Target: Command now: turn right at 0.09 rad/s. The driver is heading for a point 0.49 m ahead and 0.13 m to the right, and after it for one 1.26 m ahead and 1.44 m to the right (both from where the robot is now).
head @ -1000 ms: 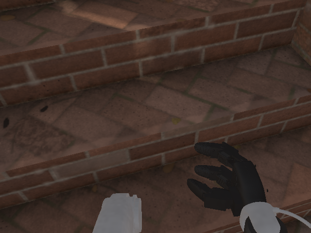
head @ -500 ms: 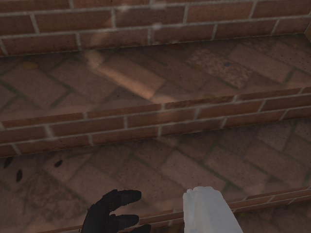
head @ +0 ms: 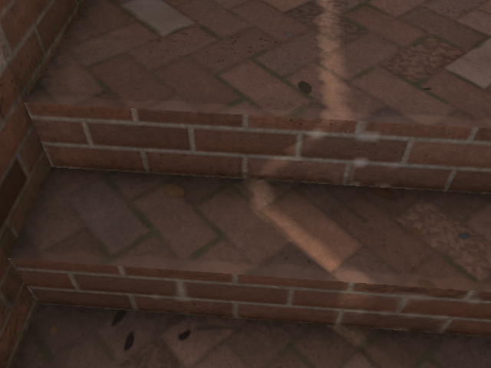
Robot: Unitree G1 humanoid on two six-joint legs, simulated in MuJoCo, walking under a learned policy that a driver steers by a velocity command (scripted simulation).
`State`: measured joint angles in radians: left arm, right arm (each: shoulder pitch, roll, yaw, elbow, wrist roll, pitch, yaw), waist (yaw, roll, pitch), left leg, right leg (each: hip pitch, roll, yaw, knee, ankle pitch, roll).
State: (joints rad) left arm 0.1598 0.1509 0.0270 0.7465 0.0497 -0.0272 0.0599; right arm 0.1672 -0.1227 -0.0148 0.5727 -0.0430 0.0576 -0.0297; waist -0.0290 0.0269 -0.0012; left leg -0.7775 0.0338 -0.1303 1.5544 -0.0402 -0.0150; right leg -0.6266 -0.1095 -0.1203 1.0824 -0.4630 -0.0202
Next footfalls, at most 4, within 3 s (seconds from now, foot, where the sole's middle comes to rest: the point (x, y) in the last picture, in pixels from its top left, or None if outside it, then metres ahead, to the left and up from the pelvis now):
0.02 left None -0.02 0.17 -0.70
0.28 right None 0.11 -0.03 -0.70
0.58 left None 0.19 0.18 -0.69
1.22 right None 0.32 -0.39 -0.51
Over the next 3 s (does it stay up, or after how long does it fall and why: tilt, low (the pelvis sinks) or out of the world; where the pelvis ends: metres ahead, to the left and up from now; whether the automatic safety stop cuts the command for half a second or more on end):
stays up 1.05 -0.69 0.64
